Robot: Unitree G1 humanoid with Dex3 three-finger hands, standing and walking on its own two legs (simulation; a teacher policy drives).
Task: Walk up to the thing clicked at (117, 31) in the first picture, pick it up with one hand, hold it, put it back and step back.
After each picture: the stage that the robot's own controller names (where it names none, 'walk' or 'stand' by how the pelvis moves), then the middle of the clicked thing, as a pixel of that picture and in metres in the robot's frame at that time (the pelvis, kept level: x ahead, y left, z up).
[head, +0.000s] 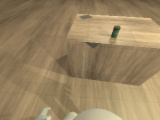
stand; (115, 31) +0.89 -0.21 +0.06
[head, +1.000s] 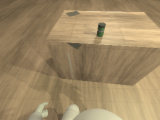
walk; (100, 29) +0.79 -0.03 +0.09
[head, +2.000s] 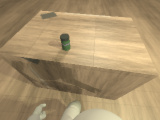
stand; (65, 42) +0.52 +0.26 +0.09
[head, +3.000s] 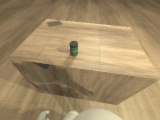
stand; (74, 48) +0.54 +0.17 +0.06
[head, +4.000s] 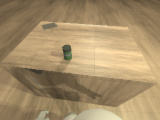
stand; (67, 52) +0.49 +0.21 +0.06
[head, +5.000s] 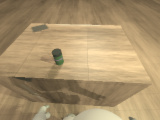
stand; (58, 57) +0.43 +0.27 +0.06
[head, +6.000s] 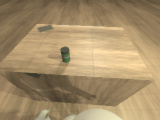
stand; (65, 54) +0.47 +0.22 +0.06
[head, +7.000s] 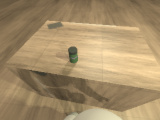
stand; (73, 55) +0.46 +0.16 +0.07
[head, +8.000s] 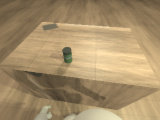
stand; (67, 55) +0.46 +0.20 +0.06
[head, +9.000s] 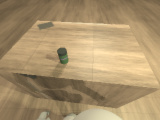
stand; (63, 56) +0.43 +0.24 +0.06
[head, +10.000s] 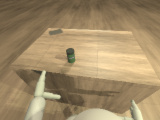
rise first; (70, 55) +0.49 +0.22 +0.06
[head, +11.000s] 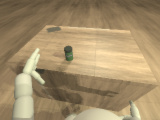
go down; (68, 53) +0.50 +0.21 +0.07
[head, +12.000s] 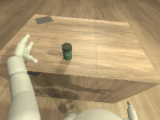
go down; (67, 52) +0.46 +0.19 +0.07
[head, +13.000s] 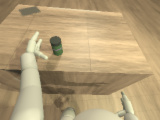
close in; (56, 46) +0.48 +0.21 +0.09
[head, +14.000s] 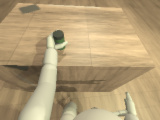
close; (59, 40) +0.52 +0.20 +0.11
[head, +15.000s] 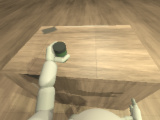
lift; (61, 52) +0.36 +0.19 +0.21
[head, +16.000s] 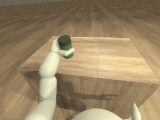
lift; (66, 47) +0.33 +0.17 +0.29
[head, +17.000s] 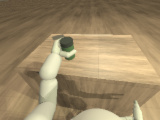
hold; (68, 49) +0.34 +0.16 +0.27
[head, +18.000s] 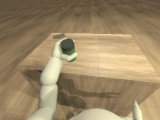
hold; (69, 51) +0.32 +0.15 +0.27
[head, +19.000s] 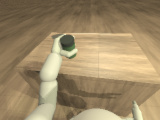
crouch; (69, 47) +0.33 +0.15 +0.28
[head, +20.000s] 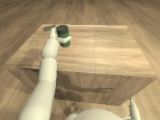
crouch; (63, 36) +0.45 +0.19 +0.25
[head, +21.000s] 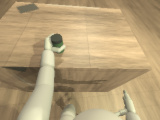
lower; (58, 44) +0.49 +0.20 +0.09
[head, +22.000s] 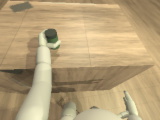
lower; (52, 39) +0.51 +0.22 +0.12
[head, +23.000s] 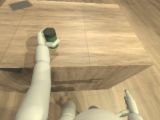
lower; (51, 38) +0.51 +0.23 +0.12
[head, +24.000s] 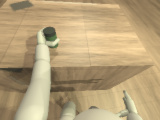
lower; (51, 38) +0.52 +0.23 +0.12
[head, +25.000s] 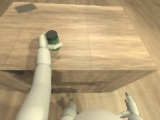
open; (53, 41) +0.50 +0.23 +0.11
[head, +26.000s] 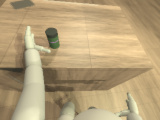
withdraw; (53, 39) +0.51 +0.22 +0.11
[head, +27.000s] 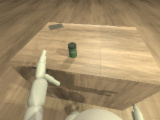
sink last; (72, 50) +0.51 +0.21 +0.08
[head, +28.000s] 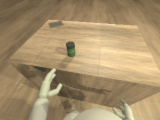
stand; (71, 49) +0.50 +0.22 +0.06
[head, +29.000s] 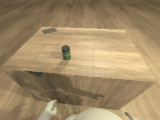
stand; (66, 53) +0.51 +0.23 +0.07
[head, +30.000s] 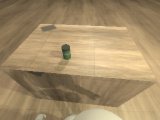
stand; (66, 52) +0.50 +0.22 +0.06
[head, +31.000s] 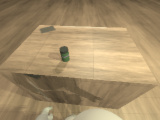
stand; (64, 54) +0.48 +0.23 +0.06
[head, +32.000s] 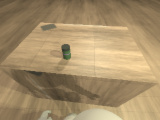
stand; (66, 52) +0.50 +0.23 +0.06
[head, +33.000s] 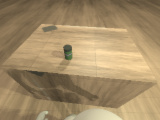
stand; (68, 52) +0.51 +0.21 +0.06
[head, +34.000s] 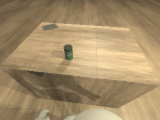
walk; (68, 52) +0.50 +0.20 +0.06
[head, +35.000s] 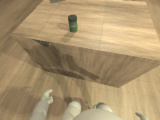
walk; (73, 24) +0.68 +0.20 +0.09
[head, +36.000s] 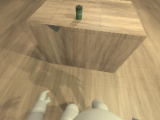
walk; (79, 13) +0.95 +0.16 +0.08
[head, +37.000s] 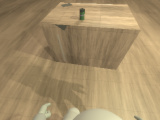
stand; (82, 14) +1.11 +0.20 +0.09
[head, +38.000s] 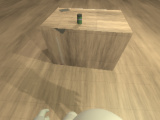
stand; (79, 19) +1.14 +0.21 +0.06
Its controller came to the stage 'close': yes
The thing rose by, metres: 0.23
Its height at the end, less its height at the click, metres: +0.00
